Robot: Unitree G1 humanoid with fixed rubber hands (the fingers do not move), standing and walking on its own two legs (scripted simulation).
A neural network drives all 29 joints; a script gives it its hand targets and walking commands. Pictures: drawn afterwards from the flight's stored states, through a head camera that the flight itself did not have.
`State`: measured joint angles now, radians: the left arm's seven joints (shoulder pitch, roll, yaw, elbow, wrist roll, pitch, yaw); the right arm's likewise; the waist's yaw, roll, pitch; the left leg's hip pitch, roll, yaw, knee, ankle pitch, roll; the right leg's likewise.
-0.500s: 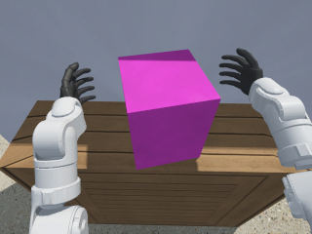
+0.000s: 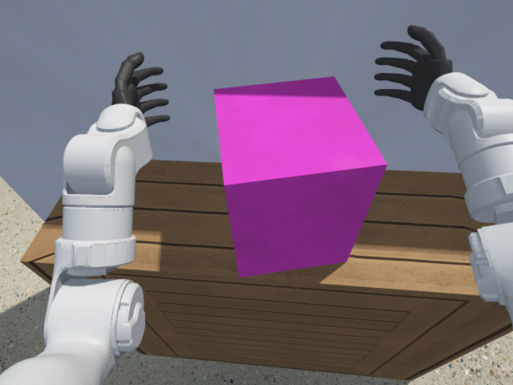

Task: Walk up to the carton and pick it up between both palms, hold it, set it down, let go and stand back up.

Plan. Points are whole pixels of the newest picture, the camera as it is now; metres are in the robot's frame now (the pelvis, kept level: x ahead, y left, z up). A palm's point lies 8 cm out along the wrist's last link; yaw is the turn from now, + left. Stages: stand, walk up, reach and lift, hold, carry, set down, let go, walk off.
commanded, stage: reach and lift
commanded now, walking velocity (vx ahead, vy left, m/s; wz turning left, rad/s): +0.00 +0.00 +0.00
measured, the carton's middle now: (284, 181) +0.44 +0.02 +0.08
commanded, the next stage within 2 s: none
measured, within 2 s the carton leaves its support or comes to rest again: neither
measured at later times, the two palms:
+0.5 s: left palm (168, 176) +0.37 +0.19 +0.14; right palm (404, 157) +0.46 -0.16 +0.13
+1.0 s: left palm (182, 186) +0.38 +0.18 +0.11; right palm (381, 157) +0.47 -0.14 +0.12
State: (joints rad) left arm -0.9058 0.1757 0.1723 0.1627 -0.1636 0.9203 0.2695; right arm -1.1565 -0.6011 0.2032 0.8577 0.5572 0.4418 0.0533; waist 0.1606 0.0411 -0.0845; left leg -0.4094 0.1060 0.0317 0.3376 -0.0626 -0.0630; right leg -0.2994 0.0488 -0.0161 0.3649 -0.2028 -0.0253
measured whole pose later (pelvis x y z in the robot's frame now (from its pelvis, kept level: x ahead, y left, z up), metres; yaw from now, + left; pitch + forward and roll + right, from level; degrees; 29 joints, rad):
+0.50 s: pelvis -0.02 +0.01 +0.00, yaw -1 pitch +11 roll -1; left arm -0.71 0.04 0.11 0.23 -0.12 0.67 0.28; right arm -0.93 -0.48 0.09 0.84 0.37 0.26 0.09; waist 0.16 0.05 -0.07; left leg -0.49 0.10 0.04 0.34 -0.03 -0.05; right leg -0.40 0.05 -0.01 0.39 -0.18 -0.02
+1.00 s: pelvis +0.00 +0.00 +0.00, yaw +0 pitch +12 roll -1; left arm -0.66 -0.06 0.15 0.34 0.00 0.44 0.26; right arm -0.94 -0.37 0.09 0.97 0.32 0.09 0.04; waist 0.15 0.02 -0.07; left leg -0.49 0.12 0.03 0.33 -0.04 -0.07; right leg -0.38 0.06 -0.02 0.35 -0.18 -0.03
